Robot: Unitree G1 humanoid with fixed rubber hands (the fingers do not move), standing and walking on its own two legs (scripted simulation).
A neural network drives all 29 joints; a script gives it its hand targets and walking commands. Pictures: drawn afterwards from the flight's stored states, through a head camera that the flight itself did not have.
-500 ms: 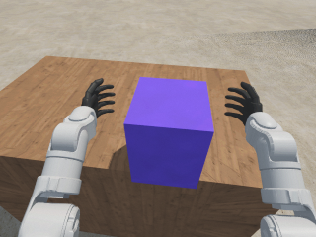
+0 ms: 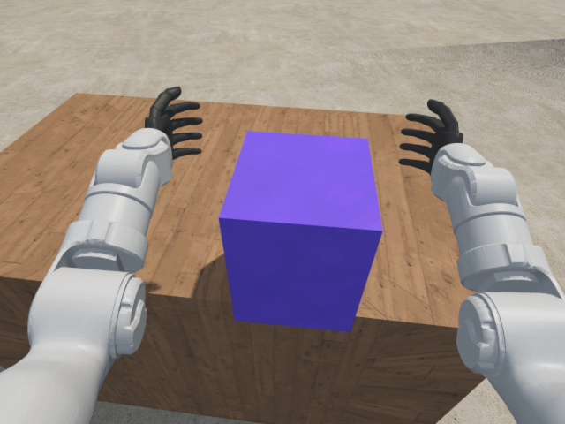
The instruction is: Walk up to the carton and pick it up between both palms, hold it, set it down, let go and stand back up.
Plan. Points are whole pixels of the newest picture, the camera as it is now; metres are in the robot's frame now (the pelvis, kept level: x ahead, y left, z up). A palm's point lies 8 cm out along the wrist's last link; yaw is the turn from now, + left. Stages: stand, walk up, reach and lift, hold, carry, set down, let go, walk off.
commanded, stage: reach and lift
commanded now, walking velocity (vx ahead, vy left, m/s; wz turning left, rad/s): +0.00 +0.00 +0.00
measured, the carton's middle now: (299, 232) +0.44 -0.04 +0.05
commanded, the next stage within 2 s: none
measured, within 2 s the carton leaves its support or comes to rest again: neither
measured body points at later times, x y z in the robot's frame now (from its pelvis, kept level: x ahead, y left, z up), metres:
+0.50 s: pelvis +0.01 +0.00 +0.00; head +0.03 +0.00 +0.45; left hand +0.48 +0.14 +0.17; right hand +0.45 -0.22 +0.17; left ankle +0.02 +0.10 -0.75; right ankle +0.02 -0.12 -0.75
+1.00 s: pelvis +0.02 +0.00 +0.00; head +0.06 +0.00 +0.45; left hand +0.49 +0.12 +0.14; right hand +0.47 -0.19 +0.14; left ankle +0.02 +0.10 -0.75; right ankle +0.01 -0.12 -0.75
